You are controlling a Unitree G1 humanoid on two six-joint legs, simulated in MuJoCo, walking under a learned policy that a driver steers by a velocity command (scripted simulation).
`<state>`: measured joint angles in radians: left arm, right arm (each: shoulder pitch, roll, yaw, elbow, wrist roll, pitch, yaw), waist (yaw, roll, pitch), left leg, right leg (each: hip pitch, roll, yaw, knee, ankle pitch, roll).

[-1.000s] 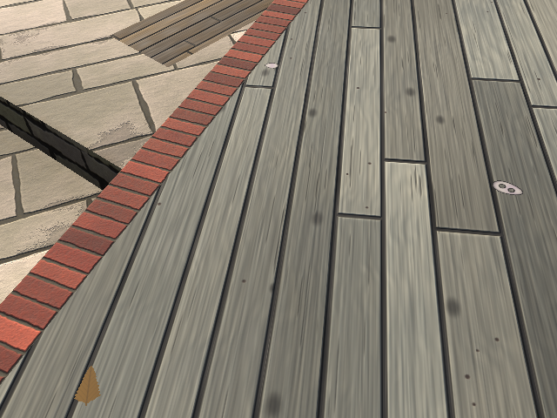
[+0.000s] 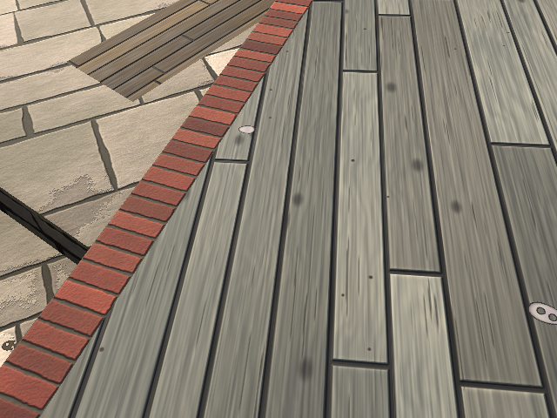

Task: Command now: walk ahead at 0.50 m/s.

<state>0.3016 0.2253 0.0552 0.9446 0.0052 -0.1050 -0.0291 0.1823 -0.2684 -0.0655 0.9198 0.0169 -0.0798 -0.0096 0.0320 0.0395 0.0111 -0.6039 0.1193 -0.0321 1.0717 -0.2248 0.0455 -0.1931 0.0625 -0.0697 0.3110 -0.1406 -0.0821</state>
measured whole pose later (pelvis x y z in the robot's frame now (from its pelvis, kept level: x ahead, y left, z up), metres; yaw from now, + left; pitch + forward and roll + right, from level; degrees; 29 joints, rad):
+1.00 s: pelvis +0.55 +0.01 -0.03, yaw -13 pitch +2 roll +0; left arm 0.08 0.25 0.08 0.79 -0.02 -0.07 -0.05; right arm 0.30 -0.25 -0.05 0.97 0.01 -0.08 -0.01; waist -0.02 -0.01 0.05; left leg -0.15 0.05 0.08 1.01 -0.48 -0.01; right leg -0.50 0.05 -0.06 0.62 -0.17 -0.11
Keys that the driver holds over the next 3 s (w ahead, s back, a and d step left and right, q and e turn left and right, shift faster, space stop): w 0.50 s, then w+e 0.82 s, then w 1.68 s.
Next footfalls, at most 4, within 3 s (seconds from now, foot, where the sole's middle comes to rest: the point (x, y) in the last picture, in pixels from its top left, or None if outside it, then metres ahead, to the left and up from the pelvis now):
0.36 left None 0.38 0.16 -0.78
0.94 right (343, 350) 0.67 -0.09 -0.78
1.42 left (304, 245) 1.00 0.01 -0.78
1.94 right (419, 216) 1.12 -0.34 -0.78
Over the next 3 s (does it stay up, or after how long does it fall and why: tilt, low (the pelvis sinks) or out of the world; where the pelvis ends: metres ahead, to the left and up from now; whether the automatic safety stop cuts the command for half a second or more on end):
stays up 1.54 -0.45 -0.02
